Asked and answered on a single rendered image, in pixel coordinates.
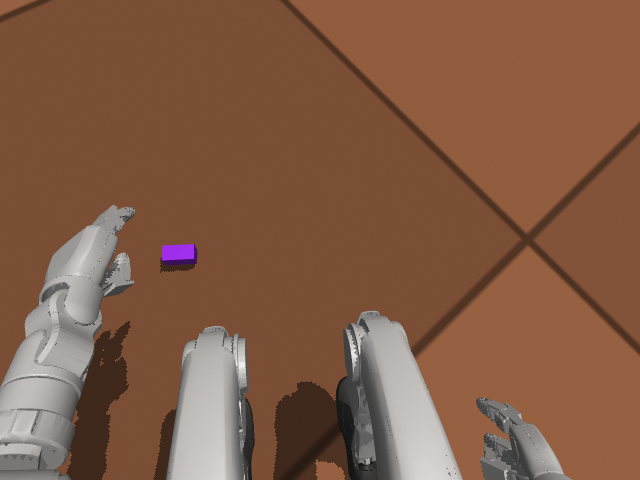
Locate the left robot arm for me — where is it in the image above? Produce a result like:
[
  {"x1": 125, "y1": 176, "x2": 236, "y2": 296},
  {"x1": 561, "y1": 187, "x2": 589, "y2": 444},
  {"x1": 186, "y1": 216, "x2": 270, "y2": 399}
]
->
[{"x1": 0, "y1": 276, "x2": 104, "y2": 480}]

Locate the right robot foot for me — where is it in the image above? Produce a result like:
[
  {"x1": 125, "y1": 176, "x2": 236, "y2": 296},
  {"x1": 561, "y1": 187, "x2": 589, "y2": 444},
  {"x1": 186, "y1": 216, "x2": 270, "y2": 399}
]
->
[{"x1": 336, "y1": 376, "x2": 378, "y2": 480}]

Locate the right robot hand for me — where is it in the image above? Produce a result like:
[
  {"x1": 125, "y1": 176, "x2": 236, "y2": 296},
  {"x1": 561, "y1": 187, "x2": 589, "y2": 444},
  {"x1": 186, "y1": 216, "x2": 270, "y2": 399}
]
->
[{"x1": 476, "y1": 397, "x2": 564, "y2": 480}]

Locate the small box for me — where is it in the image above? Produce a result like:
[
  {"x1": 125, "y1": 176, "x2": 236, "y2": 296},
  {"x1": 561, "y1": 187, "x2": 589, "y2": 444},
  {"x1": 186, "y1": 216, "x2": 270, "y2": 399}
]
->
[{"x1": 162, "y1": 244, "x2": 197, "y2": 265}]

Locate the left robot hand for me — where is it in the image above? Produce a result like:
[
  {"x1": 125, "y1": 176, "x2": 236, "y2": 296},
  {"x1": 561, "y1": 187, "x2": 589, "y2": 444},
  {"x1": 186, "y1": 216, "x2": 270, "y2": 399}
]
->
[{"x1": 44, "y1": 205, "x2": 135, "y2": 298}]

